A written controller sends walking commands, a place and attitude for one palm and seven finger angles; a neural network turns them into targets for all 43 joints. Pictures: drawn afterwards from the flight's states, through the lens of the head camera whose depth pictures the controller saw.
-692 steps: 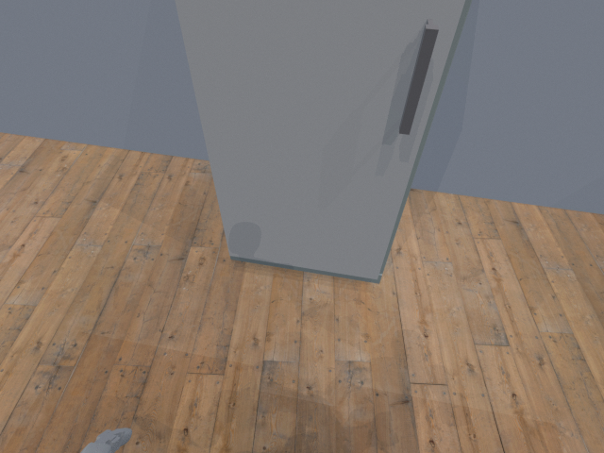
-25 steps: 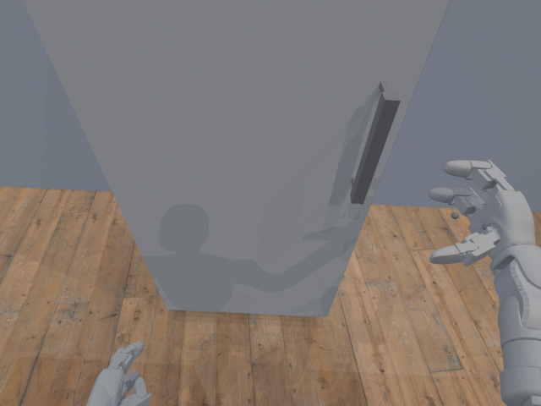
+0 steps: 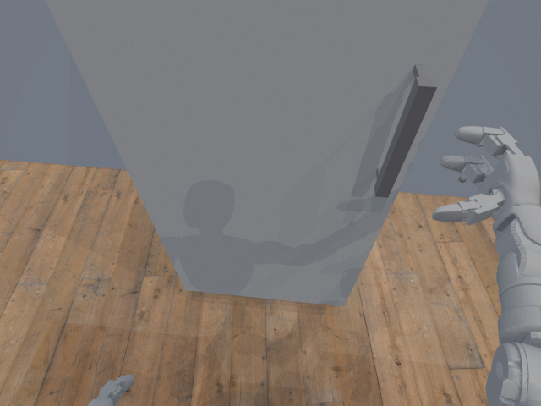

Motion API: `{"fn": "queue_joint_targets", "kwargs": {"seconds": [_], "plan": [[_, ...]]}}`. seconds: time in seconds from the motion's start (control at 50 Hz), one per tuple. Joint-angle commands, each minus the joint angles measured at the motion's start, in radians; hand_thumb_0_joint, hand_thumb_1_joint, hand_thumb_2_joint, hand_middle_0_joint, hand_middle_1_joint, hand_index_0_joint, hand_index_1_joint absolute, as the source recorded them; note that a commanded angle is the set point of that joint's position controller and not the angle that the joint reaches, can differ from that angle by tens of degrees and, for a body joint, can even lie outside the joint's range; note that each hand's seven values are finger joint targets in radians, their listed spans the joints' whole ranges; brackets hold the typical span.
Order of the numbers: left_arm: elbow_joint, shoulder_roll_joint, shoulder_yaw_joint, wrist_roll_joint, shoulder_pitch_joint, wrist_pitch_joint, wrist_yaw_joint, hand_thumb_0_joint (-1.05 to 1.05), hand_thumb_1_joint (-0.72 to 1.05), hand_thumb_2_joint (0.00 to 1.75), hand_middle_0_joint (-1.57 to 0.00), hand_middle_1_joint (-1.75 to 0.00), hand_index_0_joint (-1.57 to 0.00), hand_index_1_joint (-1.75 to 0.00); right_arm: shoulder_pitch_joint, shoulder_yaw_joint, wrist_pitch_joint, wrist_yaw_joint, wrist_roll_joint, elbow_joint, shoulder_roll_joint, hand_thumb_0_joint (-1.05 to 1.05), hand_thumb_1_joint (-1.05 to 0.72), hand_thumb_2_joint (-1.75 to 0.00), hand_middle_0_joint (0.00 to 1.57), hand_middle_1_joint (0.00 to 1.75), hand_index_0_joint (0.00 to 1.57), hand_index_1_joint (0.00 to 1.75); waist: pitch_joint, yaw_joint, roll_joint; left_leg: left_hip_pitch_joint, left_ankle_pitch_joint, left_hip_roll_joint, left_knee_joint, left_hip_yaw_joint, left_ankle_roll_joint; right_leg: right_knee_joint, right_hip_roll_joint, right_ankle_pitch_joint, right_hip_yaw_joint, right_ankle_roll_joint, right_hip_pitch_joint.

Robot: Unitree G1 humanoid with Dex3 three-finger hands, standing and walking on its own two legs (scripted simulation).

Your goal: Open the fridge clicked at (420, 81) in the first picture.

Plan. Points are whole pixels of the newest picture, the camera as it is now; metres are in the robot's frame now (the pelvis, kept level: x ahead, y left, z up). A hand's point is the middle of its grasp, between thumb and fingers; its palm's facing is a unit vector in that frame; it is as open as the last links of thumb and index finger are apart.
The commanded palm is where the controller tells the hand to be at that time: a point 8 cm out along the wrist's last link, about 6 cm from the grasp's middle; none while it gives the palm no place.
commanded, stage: move the hooked fingers beside the handle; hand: right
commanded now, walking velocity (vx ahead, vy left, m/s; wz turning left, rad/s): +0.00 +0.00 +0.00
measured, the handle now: (398, 137) +0.51 -0.14 +0.13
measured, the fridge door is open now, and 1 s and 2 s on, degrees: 0 0 0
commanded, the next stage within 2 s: feel for the door with the fingertips in 1.26 s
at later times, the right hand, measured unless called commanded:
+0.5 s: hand (449, 161) +0.47 -0.22 +0.12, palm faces +0.02 +1.00 +0.02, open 14.0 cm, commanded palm +0.44 -0.26 +0.13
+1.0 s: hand (446, 158) +0.46 -0.20 +0.14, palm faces +0.04 +1.00 +0.01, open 14.0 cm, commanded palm +0.44 -0.26 +0.13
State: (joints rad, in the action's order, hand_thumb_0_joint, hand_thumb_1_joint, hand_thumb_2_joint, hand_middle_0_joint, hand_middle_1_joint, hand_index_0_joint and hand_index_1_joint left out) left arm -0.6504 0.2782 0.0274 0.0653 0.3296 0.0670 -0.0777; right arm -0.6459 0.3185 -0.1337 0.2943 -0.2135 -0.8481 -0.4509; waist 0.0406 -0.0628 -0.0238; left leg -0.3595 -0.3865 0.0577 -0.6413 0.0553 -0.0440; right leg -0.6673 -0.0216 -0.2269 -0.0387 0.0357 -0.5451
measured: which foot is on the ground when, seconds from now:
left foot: down 0.00-1.00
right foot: down 0.00-1.00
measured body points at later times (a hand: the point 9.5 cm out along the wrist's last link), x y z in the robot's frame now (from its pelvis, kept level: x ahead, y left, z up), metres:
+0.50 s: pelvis +0.02 -0.01 +0.00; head +0.06 -0.01 +0.44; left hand +0.05 +0.27 -0.12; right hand +0.46 -0.27 +0.13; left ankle -0.04 +0.09 -0.72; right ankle +0.07 -0.10 -0.72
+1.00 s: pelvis +0.00 +0.00 -0.01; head +0.05 -0.01 +0.44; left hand +0.07 +0.27 -0.12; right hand +0.45 -0.26 +0.14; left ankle -0.04 +0.09 -0.72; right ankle +0.07 -0.10 -0.72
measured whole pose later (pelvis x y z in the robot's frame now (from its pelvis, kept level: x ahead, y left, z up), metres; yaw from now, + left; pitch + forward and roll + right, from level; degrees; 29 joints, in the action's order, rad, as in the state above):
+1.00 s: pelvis +0.00 +0.00 -0.01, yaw +0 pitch +9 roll +2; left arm -0.64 0.27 0.03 0.05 0.33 0.01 -0.05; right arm -0.81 0.33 -0.24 0.25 -0.17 -1.03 -0.46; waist 0.06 -0.09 -0.02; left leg -0.45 -0.42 0.07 -0.71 0.06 -0.05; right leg -0.74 -0.03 -0.26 -0.03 0.03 -0.64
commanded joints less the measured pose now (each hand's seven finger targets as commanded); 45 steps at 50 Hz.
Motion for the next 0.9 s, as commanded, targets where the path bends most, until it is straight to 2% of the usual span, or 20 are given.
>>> {"fn": "queue_joint_targets", "kwargs": {"seconds": [0.0,0.02,0.04,0.1,0.2,0.3,0.36,0.42,0.44,0.46,0.52,0.56,0.58,0.64,0.72,0.78,0.82,0.84,0.86,0.88], "plan": [[0.087,0.161,-0.059,0.001,0.034,0.025,-0.005,0.0,0.9,0.9,-0.2,-0.3,-0.2,-0.3,-0.531,0.051,-0.11,0.0,-0.014,0.173,-0.272,0.0,0.5,-0.3,0.3,1.2,0.3,1.2,0.34,-0.02,-0.054,-0.149,0.253,-0.017,0.105,-0.052,0.03,0.029,0.0,0.132,0.082,0.016,0.391],[0.087,0.16,-0.059,0.001,0.037,0.023,-0.003,0.0,0.9,0.9,-0.2,-0.3,-0.2,-0.3,-0.53,0.033,-0.109,0.004,-0.013,0.149,-0.25,0.0,0.5,-0.3,0.3,1.2,0.3,1.2,0.334,-0.022,-0.065,-0.161,0.252,-0.016,0.103,-0.05,0.03,0.026,0.001,0.134,0.08,0.016,0.391],[0.085,0.162,-0.061,-0.001,0.053,0.019,-0.003,0.0,0.9,0.9,-0.2,-0.3,-0.2,-0.3,-0.537,0.033,-0.112,0.004,-0.015,0.135,-0.251,0.0,0.5,-0.3,0.3,1.2,0.3,1.2,0.344,-0.029,-0.033,-0.143,0.265,-0.016,0.1,-0.046,0.03,0.019,0.002,0.149,0.081,0.02,0.379],[0.08,0.168,-0.061,-0.001,0.065,0.004,0.002,0.0,0.9,0.9,-0.2,-0.3,-0.2,-0.3,-0.547,0.043,-0.091,0.007,-0.001,0.042,-0.272,0.0,0.5,-0.3,0.3,1.2,0.3,1.2,0.318,-0.026,-0.031,-0.16,0.284,-0.019,0.093,-0.053,0.035,0.013,0.003,0.144,0.075,0.02,0.339],[0.082,0.171,-0.068,-0.01,0.098,-0.014,0.01,0.0,0.9,0.9,-0.2,-0.3,-0.2,-0.3,-0.605,0.061,-0.114,-0.009,0.011,0.029,-0.288,0.0,0.5,-0.3,0.3,1.2,0.3,1.2,0.358,-0.034,-0.03,-0.171,0.313,-0.013,0.071,-0.048,0.033,-0.006,-0.001,0.188,0.077,0.019,0.346],[0.095,0.169,-0.077,-0.016,0.107,-0.025,0.022,0.0,0.9,0.9,-0.2,-0.3,-0.2,-0.3,-0.567,0.072,-0.156,-0.023,0.017,0.098,-0.275,0.0,0.5,-0.3,0.3,1.2,0.3,1.2,0.444,-0.014,-0.078,-0.173,0.345,-0.002,0.046,-0.04,0.026,-0.021,-0.007,0.266,0.084,0.013,0.421],[0.107,0.172,-0.079,-0.012,0.108,-0.038,0.024,0.0,0.9,0.9,-0.2,-0.3,-0.2,-0.3,-0.488,0.11,-0.145,-0.018,0.015,0.104,-0.309,0.0,0.5,-0.3,0.3,1.2,0.3,1.2,0.449,0.005,-0.031,-0.126,0.403,0.0,0.042,-0.044,0.03,-0.024,-0.004,0.293,0.071,0.018,0.387],[0.124,0.168,-0.076,-0.007,0.099,-0.05,0.023,0.0,0.9,0.9,-0.2,-0.3,-0.2,-0.3,-0.446,0.104,-0.114,-0.005,0.011,0.11,-0.307,0.0,0.5,-0.3,0.3,1.2,0.3,1.2,0.395,0.005,-0.04,-0.117,0.417,-0.001,0.048,-0.045,0.032,-0.017,0.0,0.278,0.06,0.021,0.349],[0.127,0.167,-0.076,-0.008,0.103,-0.054,0.02,0.0,0.9,0.9,-0.2,-0.3,-0.2,-0.3,-0.435,0.107,-0.11,-0.004,0.003,0.108,-0.306,0.0,0.5,-0.3,0.3,1.2,0.3,1.2,0.376,-0.001,-0.007,-0.098,0.43,-0.004,0.053,-0.046,0.033,-0.022,0.001,0.281,0.055,0.027,0.329],[0.128,0.17,-0.076,-0.004,0.095,-0.056,0.019,0.0,0.9,0.9,-0.2,-0.3,-0.2,-0.3,-0.442,0.121,-0.109,-0.002,0.011,0.129,-0.331,0.0,0.5,-0.3,0.3,1.2,0.3,1.2,0.374,0.006,-0.031,-0.112,0.438,-0.003,0.051,-0.051,0.034,-0.019,0.0,0.282,0.055,0.024,0.333],[0.134,0.157,-0.079,-0.002,0.081,-0.051,0.021,0.0,0.9,0.9,-0.2,-0.3,-0.2,-0.3,-0.48,0.048,-0.123,0.001,0.0,0.24,-0.238,0.0,0.5,-0.3,0.3,1.2,0.3,1.2,0.398,-0.012,-0.115,-0.17,0.388,0.005,0.055,-0.039,0.025,-0.023,-0.007,0.302,0.073,0.016,0.437],[0.133,0.156,-0.082,-0.002,0.075,-0.042,0.022,0.0,0.9,0.9,-0.2,-0.3,-0.2,-0.3,-0.473,0.034,-0.136,-0.004,-0.016,0.31,-0.208,0.0,0.5,-0.3,0.3,1.2,0.3,1.2,0.442,-0.012,-0.118,-0.174,0.391,0.01,0.057,-0.038,0.023,-0.028,-0.011,0.33,0.08,0.015,0.492],[0.127,0.158,-0.083,-0.003,0.074,-0.042,0.021,0.0,0.9,0.9,-0.2,-0.3,-0.2,-0.3,-0.447,0.046,-0.133,-0.006,-0.019,0.31,-0.221,0.0,0.5,-0.3,0.3,1.2,0.3,1.2,0.438,-0.008,-0.114,-0.171,0.382,0.01,0.056,-0.034,0.02,-0.024,-0.014,0.326,0.086,0.011,0.492],[0.113,0.155,-0.075,0.002,0.072,-0.041,0.016,0.0,0.9,0.9,-0.2,-0.3,-0.2,-0.3,-0.458,-0.003,-0.094,-0.013,-0.03,0.21,-0.16,0.0,0.5,-0.3,0.3,1.2,0.3,1.2,0.311,-0.039,-0.004,-0.184,0.32,0.004,0.082,-0.029,0.027,-0.008,-0.007,0.22,0.082,0.022,0.397],[0.107,0.16,-0.064,0.001,0.062,-0.042,0.012,0.0,0.9,0.9,-0.2,-0.3,-0.2,-0.3,-0.525,-0.008,-0.041,-0.037,-0.002,0.063,-0.179,0.0,0.5,-0.3,0.3,1.2,0.3,1.2,0.205,-0.043,0.016,-0.234,0.205,-0.01,0.097,-0.036,0.034,0.015,0.0,0.074,0.085,0.021,0.297],[0.107,0.162,-0.061,-0.006,0.065,-0.038,0.011,0.0,0.9,0.9,-0.2,-0.3,-0.2,-0.3,-0.607,0.027,-0.09,-0.059,0.017,0.084,-0.243,0.0,0.5,-0.3,0.3,1.2,0.3,1.2,0.296,-0.041,-0.014,-0.209,0.221,-0.018,0.078,-0.05,0.032,-0.003,0.002,0.097,0.086,0.019,0.319],[0.104,0.156,-0.06,-0.01,0.06,-0.03,0.013,0.0,0.9,0.9,-0.2,-0.3,-0.2,-0.3,-0.69,0.014,-0.146,-0.067,0.024,0.144,-0.236,0.0,0.5,-0.3,0.3,1.2,0.3,1.2,0.371,-0.045,-0.095,-0.229,0.205,-0.014,0.062,-0.048,0.026,-0.013,-0.002,0.112,0.097,0.011,0.387],[0.103,0.155,-0.061,-0.015,0.067,-0.026,0.014,0.0,0.9,0.9,-0.2,-0.3,-0.2,-0.3,-0.705,0.018,-0.173,-0.072,0.017,0.163,-0.237,0.0,0.5,-0.3,0.3,1.2,0.3,1.2,0.405,-0.046,-0.081,-0.208,0.216,-0.013,0.057,-0.05,0.026,-0.026,0.0,0.129,0.098,0.014,0.392],[0.097,0.16,-0.063,-0.012,0.063,-0.023,0.014,0.0,0.9,0.9,-0.2,-0.3,-0.2,-0.3,-0.703,0.057,-0.193,-0.074,0.027,0.163,-0.284,0.0,0.5,-0.3,0.3,1.2,0.3,1.2,0.444,-0.037,-0.096,-0.207,0.229,-0.009,0.052,-0.057,0.027,-0.031,-0.004,0.139,0.098,0.011,0.411],[0.096,0.158,-0.059,-0.012,0.06,-0.023,0.013,0.0,0.9,0.9,-0.2,-0.3,-0.2,-0.3,-0.688,0.046,-0.198,-0.069,0.023,0.135,-0.273,0.0,0.5,-0.3,0.3,1.2,0.3,1.2,0.442,-0.04,-0.091,-0.197,0.226,-0.009,0.052,-0.058,0.028,-0.029,-0.001,0.127,0.097,0.011,0.398]]}}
